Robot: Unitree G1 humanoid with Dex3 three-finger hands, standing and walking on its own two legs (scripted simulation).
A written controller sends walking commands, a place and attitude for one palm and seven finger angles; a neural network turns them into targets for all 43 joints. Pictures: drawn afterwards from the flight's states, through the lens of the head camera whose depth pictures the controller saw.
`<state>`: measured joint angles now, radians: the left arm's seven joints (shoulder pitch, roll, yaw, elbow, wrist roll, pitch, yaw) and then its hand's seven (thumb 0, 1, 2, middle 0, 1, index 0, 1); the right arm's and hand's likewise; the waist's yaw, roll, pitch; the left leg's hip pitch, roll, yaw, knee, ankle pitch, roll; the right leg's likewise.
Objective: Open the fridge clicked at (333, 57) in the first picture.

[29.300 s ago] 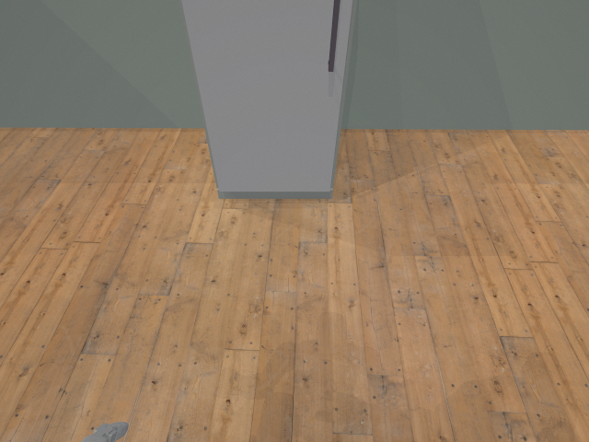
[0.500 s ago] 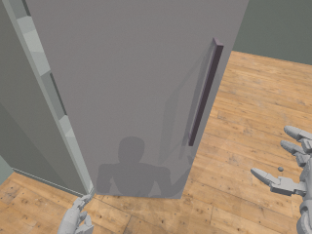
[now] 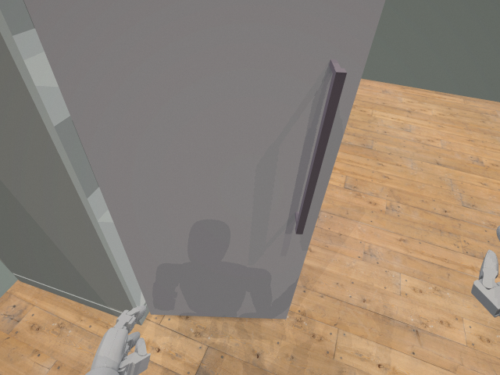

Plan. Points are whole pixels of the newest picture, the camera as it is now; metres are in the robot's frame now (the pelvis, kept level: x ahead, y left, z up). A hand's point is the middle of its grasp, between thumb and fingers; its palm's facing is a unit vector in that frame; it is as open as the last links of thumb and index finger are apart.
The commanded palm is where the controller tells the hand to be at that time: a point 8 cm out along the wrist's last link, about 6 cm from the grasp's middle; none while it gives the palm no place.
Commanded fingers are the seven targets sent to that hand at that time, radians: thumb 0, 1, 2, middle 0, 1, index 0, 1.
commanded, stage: draw the hand back to the body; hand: right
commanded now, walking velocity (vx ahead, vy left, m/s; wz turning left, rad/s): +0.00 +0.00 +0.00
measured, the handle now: (313, 162) +0.47 -0.14 +0.11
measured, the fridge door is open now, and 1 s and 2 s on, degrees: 73 73 73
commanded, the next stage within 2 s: step back with the hand held close in 0.20 s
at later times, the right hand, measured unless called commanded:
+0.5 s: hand (465, 280) +0.19 -0.27 +0.15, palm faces +0.41 +0.82 -0.40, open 7.4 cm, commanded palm +0.13 -0.31 +0.17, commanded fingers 0.00 -0.90 -0.90 0.20 0.30 0.20 0.30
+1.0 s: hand out of the picture +0.12 -0.30 +0.14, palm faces +0.44 +0.80 -0.41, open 7.4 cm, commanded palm +0.06 -0.33 +0.17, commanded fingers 0.00 -0.90 -0.90 0.20 0.30 0.20 0.30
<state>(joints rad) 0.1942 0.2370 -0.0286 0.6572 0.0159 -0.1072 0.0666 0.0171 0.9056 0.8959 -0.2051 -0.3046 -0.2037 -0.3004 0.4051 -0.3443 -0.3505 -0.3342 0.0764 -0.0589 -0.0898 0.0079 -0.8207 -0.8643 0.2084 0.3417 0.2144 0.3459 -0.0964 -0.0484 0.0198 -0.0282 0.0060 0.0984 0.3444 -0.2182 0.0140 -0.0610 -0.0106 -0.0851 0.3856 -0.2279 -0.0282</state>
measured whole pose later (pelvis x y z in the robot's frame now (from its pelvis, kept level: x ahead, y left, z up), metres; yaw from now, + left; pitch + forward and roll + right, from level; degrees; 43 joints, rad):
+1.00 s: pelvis -0.08 -0.03 -0.02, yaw +1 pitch +0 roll +2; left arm 0.24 0.23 -0.02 0.56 0.00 -0.07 0.08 0.02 0.90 0.90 -0.21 -0.30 -0.20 -0.30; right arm 0.49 -0.37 -0.39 -0.47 0.01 -0.20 -0.14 0.01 -0.89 -0.90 0.21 0.30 0.21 0.30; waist -0.03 0.01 0.01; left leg -0.36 0.03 0.07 0.54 -0.17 -0.01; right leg -0.41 0.01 -0.09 0.63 -0.30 -0.07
